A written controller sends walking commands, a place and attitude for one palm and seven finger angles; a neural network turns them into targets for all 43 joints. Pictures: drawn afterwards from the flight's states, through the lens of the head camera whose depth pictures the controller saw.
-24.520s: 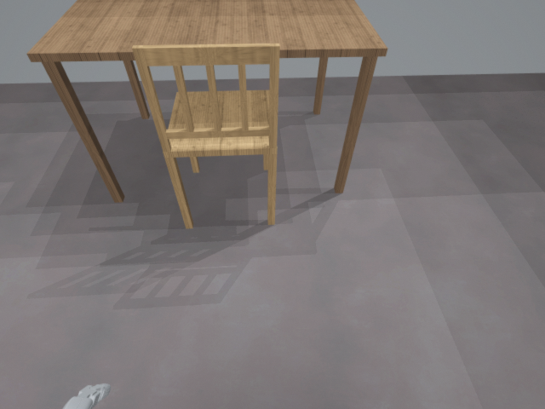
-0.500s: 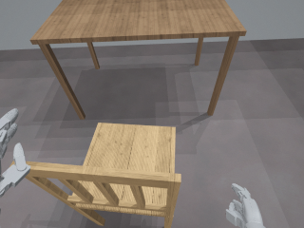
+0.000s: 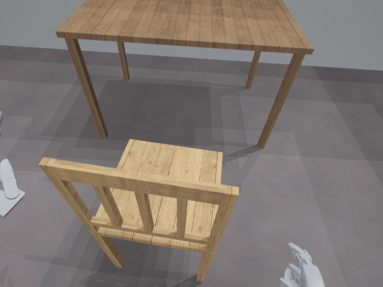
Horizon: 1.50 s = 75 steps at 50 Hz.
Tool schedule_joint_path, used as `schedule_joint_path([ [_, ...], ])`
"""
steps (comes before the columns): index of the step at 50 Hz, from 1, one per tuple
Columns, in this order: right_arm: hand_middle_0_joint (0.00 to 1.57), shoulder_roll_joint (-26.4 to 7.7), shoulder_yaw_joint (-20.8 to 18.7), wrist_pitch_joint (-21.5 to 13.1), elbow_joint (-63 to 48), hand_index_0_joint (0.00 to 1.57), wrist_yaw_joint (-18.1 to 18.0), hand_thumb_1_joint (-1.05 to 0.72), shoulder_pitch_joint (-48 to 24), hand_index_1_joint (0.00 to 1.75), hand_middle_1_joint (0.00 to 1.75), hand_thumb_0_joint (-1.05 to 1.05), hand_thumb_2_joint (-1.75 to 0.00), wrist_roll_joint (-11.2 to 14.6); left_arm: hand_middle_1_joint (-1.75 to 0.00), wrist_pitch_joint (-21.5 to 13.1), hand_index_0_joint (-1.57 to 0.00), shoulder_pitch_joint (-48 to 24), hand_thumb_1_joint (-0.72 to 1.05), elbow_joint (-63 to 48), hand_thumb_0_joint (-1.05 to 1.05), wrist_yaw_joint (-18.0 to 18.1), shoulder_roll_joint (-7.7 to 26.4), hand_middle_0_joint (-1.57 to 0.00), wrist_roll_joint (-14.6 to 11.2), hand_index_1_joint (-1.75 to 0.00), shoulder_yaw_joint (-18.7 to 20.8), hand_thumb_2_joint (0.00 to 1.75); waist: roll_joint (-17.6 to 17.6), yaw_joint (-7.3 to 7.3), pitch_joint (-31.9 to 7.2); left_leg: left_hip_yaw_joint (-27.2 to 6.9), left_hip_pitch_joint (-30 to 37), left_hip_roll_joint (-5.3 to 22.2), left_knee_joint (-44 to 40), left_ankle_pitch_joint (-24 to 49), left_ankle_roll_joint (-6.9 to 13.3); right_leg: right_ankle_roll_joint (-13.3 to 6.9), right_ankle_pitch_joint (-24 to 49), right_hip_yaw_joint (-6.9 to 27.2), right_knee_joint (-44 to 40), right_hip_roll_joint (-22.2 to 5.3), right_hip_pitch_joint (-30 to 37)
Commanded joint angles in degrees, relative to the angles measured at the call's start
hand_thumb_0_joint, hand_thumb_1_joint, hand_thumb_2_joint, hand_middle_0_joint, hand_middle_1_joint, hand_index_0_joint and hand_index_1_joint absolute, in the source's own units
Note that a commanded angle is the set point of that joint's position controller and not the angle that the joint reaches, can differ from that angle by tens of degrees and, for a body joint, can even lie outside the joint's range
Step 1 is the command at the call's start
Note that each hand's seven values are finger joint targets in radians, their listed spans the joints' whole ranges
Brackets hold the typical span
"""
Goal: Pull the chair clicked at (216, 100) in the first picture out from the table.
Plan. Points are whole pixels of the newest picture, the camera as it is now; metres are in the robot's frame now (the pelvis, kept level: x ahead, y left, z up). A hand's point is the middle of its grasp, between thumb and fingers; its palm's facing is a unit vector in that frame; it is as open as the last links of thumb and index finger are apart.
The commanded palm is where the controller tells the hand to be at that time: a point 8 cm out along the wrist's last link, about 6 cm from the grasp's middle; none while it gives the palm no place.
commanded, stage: step back with the hand held close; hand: left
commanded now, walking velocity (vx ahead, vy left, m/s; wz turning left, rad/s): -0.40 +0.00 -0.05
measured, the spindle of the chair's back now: (145, 211) +0.32 +0.14 -0.10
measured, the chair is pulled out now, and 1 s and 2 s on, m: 0.65 0.65 0.65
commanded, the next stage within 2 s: stop stepping back and stand still in 0.52 s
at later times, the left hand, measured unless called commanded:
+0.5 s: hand (5, 221) +0.17 +0.26 +0.17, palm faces +0.37 -0.80 -0.48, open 7.4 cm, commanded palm +0.09 +0.30 +0.19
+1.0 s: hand out of the picture +0.05 +0.24 +0.16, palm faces +0.38 -0.82 -0.42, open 7.4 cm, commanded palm +0.00 +0.29 +0.19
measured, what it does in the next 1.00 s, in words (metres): walks backwards: right foot, then left foot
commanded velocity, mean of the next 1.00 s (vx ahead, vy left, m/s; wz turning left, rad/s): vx -0.16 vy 0.02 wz -0.02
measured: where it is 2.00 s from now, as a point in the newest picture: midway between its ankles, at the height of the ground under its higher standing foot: outside the picture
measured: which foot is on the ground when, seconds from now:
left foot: down 0.00-0.22, up 0.24-0.34, down 0.36-0.70, up 0.72-0.86, down 0.88-1.00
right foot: up 0.00-0.04, down 0.06-0.38, up 0.40-0.66, down 0.68-1.00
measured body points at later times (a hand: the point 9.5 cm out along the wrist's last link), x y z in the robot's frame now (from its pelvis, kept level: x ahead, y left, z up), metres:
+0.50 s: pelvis -0.06 +0.00 +0.01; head -0.01 +0.03 +0.45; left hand +0.14 +0.30 +0.20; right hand +0.11 -0.24 -0.06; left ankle -0.02 +0.11 -0.73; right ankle -0.07 -0.13 -0.68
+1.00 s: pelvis -0.15 -0.01 +0.01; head -0.16 +0.01 +0.46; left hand +0.03 +0.28 +0.19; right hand -0.04 -0.28 -0.07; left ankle -0.15 +0.12 -0.73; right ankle -0.12 -0.15 -0.73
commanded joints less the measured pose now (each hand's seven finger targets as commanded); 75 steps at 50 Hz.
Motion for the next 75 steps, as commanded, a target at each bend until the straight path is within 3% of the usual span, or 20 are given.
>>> schedule_joint_path([
  [1, 0.20, -8.2, -2.9, -5.0, -8.4, 0.20, 0.5, -0.90, -6.3, 0.30, 0.30, 0.00, -0.90, -0.4, -0.30, -5.4, -0.20, 1.7, 0.90, -12.4, 0.00, 0.4, 9.6, -0.20, -0.1, -0.30, 8.2, 0.90, 7.7, 1.49, -3.2, -10.3, -3.0, 9.3, -14.2, -17.7, 4.1, -1.1, 1.8, 0.8, -8.2, -1.1, 6.6],
  [5, 0.20, -8.3, -2.4, -6.1, -6.6, 0.20, 0.8, -0.90, -5.5, 0.30, 0.30, 0.00, -0.90, -1.7, -0.30, -7.1, -0.20, -0.7, 0.90, -13.1, 0.00, -0.6, 9.2, -0.20, -0.6, -0.30, 7.6, 0.90, 10.4, 0.92, -5.8, -7.2, 3.9, 8.5, -11.1, -2.3, 3.0, -2.0, 12.3, 2.8, -12.0, -2.8, 5.8],
  [7, 0.20, -8.5, -3.9, -6.4, -6.1, 0.20, 0.6, -0.90, -5.7, 0.30, 0.30, 0.00, -0.90, -1.0, -0.30, -7.3, -0.20, -0.5, 0.90, -13.8, 0.00, -0.9, 9.3, -0.20, -1.3, -0.30, 7.4, 0.90, 2.5, 1.54, -12.1, -4.3, 11.5, 7.5, -5.0, 2.8, 1.6, -2.7, 13.5, 4.3, -11.8, -3.5, 3.0],
  [13, 0.20, -5.9, -4.3, -4.4, -5.3, 0.20, 0.9, -0.90, -7.5, 0.30, 0.30, 0.00, -0.90, -0.8, -0.30, -6.4, -0.20, -2.1, 0.90, -12.1, 0.00, 0.5, 11.6, -0.20, -2.2, -0.30, 8.9, 0.90, -11.9, 0.56, -6.2, 1.0, 10.6, -0.2, 20.2, -9.3, -2.1, -11.7, 11.5, 13.9, -22.3, -19.4, -10.1],
  [17, 0.20, -6.0, -3.1, -3.5, -6.1, 0.20, 0.2, -0.90, -9.8, 0.30, 0.30, 0.00, -0.90, -0.5, -0.30, -5.7, -0.20, -2.6, 0.90, -8.8, 0.00, 0.4, 10.2, -0.20, -1.3, -0.30, 9.2, 0.90, -5.0, -0.01, -1.9, -2.2, 6.3, 4.4, -7.5, 7.5, 0.1, -4.8, 25.5, 5.9, -8.0, -11.0, -0.4],
  [19, 0.20, -7.5, -4.6, -3.7, -6.3, 0.20, 0.3, -0.90, -9.5, 0.30, 0.30, 0.00, -0.90, -0.7, -0.30, -6.5, -0.20, -0.5, 0.90, -9.1, 0.00, 0.0, 10.1, -0.20, -0.6, -0.30, 9.0, 0.90, 11.2, 0.35, -6.7, -12.6, 14.8, 16.7, -13.5, 38.3, 5.2, -0.7, 4.3, 2.5, 8.7, -2.6, -4.6],
  [21, 0.20, -5.6, -4.1, -4.4, -5.5, 0.20, 1.6, -0.90, -7.1, 0.30, 0.30, 0.00, -0.90, -2.1, -0.30, -7.7, -0.20, 1.2, 0.90, -12.1, 0.00, -0.4, 9.9, -0.20, -0.5, -0.30, 8.8, 0.90, 14.7, 0.84, -11.4, -12.1, 20.9, 19.2, -9.2, 52.7, 8.6, -0.2, -12.6, 4.5, 19.7, -0.3, -10.9],
  [27, 0.20, -7.8, -4.9, -6.7, -6.1, 0.20, 3.3, -0.90, -5.3, 0.30, 0.30, 0.00, -0.90, -1.0, -0.30, -8.2, -0.20, 4.1, 0.90, -22.6, 0.00, -0.3, 9.5, -0.20, -1.8, -0.30, 8.2, 0.90, 14.8, 1.29, -12.8, -4.4, 19.8, 14.1, -9.1, 39.5, 4.4, -2.2, -0.7, -0.5, 1.5, -1.2, -1.5],
  [32, 0.20, -7.6, -3.9, -6.0, -6.4, 0.20, 2.2, -0.90, -6.4, 0.30, 0.30, 0.00, -0.90, -1.2, -0.30, -6.9, -0.20, 8.5, 0.90, -13.1, 0.00, -0.9, 10.7, -0.20, -2.7, -0.30, 12.1, 0.90, 10.5, 1.20, -8.8, -5.3, 6.2, 12.9, -8.5, 3.1, 2.9, -1.2, 7.9, -2.5, -15.4, -3.0, 9.7],
  [35, 0.20, -6.5, -3.5, -4.4, -6.6, 0.20, 2.3, -0.90, -4.6, 0.30, 0.30, 0.00, -0.90, -0.2, -0.30, -5.0, -0.20, 5.3, 0.90, -7.0, 0.00, -0.7, 12.2, -0.20, -3.8, -0.30, 11.7, 0.90, -8.2, -0.65, -6.7, 3.2, 4.8, 2.1, 9.5, -17.5, -2.1, -7.8, 1.6, 12.3, -24.6, -16.7, 0.7],
  [38, 0.20, -6.9, -3.7, -2.9, -5.7, 0.20, 1.9, -0.90, -5.2, 0.30, 0.30, 0.00, -0.90, 0.9, -0.30, -1.7, -0.20, 1.5, 0.90, -5.4, 0.00, -0.2, 9.6, -0.20, -3.5, -0.30, 8.2, 0.90, -16.6, -1.09, -8.1, 0.5, 8.5, 1.7, 21.9, -12.0, -1.3, -10.0, -3.2, 10.9, -24.1, -20.1, -5.2],
  [42, 0.20, -6.8, -1.9, -4.1, -6.3, 0.20, 0.5, -0.90, -6.6, 0.30, 0.30, 0.00, -0.90, 0.1, -0.30, -2.4, -0.20, -1.4, 0.90, -6.9, 0.00, 0.5, 9.0, -0.20, -1.8, -0.30, 5.2, 0.90, -5.5, -0.96, -1.0, 2.8, 8.3, 1.2, -6.4, -13.9, 1.0, -4.0, -9.8, 5.3, -19.7, -12.8, -1.4],
  [46, 0.20, -8.9, -3.3, -7.0, -7.5, 0.20, 0.6, -0.90, -4.2, 0.30, 0.30, 0.00, -0.90, 0.1, -0.30, -5.2, -0.20, -3.1, 0.90, -16.8, 0.00, 0.9, 11.5, -0.20, 0.4, -0.30, 6.0, 0.90, 7.2, 1.23, -3.1, -4.0, 7.1, 7.3, -14.9, -0.1, 3.6, -0.5, 6.2, 1.9, -10.6, -5.8, 7.1],
  [49, 0.20, -7.5, -2.6, -7.3, -6.5, 0.20, 1.0, -0.90, -5.4, 0.30, 0.30, 0.00, -0.90, -0.1, -0.30, -5.8, -0.20, -4.4, 0.90, -17.1, 0.00, 0.4, 11.1, -0.20, 1.0, -0.30, 6.2, 0.90, 17.1, 0.68, -1.4, -5.5, -1.2, 7.6, -20.1, -15.2, 3.9, -0.4, 0.0, -0.9, -7.8, -4.2, 11.0],
  [54, 0.20, -7.9, -3.2, -7.0, -5.0, 0.20, 1.2, -0.90, -3.1, 0.30, 0.30, 0.00, -0.90, 0.2, -0.30, -5.0, -0.20, 0.5, 0.90, -5.0, 0.00, 0.3, 8.6, -0.20, -0.7, -0.30, 6.4, 0.90, 0.6, 0.33, -3.1, -1.8, 3.1, 4.6, -11.8, -13.6, 2.5, -1.9, 1.4, 2.3, -15.5, -4.5, 9.6],
  [58, 0.20, -7.8, -2.7, -5.6, -5.5, 0.20, 1.0, -0.90, -3.7, 0.30, 0.30, 0.00, -0.90, 0.2, -0.30, -4.0, -0.20, -3.8, 0.90, -0.4, 0.00, 0.1, 6.3, -0.20, -0.5, -0.30, 4.2, 0.90, -0.4, -0.50, 2.7, -0.9, 0.6, 4.0, -10.9, -25.2, 2.5, -2.4, -13.5, 5.1, -19.5, -4.4, 1.2],
  [62, 0.20, -7.6, -2.2, -5.5, -5.4, 0.20, 0.9, -0.90, -4.6, 0.30, 0.30, 0.00, -0.90, -0.2, -0.30, -3.3, -0.20, -7.6, 0.90, -2.6, 0.00, 0.0, 6.4, -0.20, -0.3, -0.30, 2.6, 0.90, -5.0, -0.38, -0.4, -0.4, 4.8, 3.5, -8.1, -12.8, 2.7, -2.8, -3.3, 5.8, -18.7, -5.5, 3.5],
  [70, 0.20, -6.8, -1.9, -6.7, -5.9, 0.20, 1.0, -0.90, -5.6, 0.30, 0.30, 0.00, -0.90, -0.6, -0.30, -4.8, -0.20, -7.4, 0.90, -13.5, 0.00, 0.5, 9.7, -0.20, 0.3, -0.30, 4.9, 0.90, 5.8, 0.51, -3.4, -1.7, 5.8, 4.8, -13.4, -6.5, 2.2, -1.8, 8.1, 4.3, -16.0, -5.0, 10.3],
  [71, 0.20, -14.6, -5.6, -5.6, 7.8, 0.20, 6.5, -0.90, -4.1, 0.30, 0.30, 0.00, -0.90, -2.1, -0.30, 5.1, -0.20, -6.0, 0.90, 36.7, 0.00, -8.0, -5.7, -0.20, 4.8, -0.30, -19.6, 0.90, 5.1, -2.36, 0.5, -3.7, 2.0, 4.8, -3.1, 13.4, 2.4, -2.5, 24.5, 0.6, -3.0, -6.7, 2.4],
  [75, 0.20, -6.9, -3.0, 1.3, 6.2, 0.20, 6.5, -0.90, -0.4, 0.30, 0.30, 0.00, -0.90, -2.3, -0.30, 10.1, -0.20, -6.9, 0.90, 43.3, 0.00, -9.4, -8.9, -0.20, 3.3, -0.30, -20.1, 0.90, -2.1, 0.52, -7.5, -4.4, 4.3, 4.6, -4.2, 14.1, 1.3, -2.0, 16.8, -0.2, -6.7, -6.2, 6.8],
])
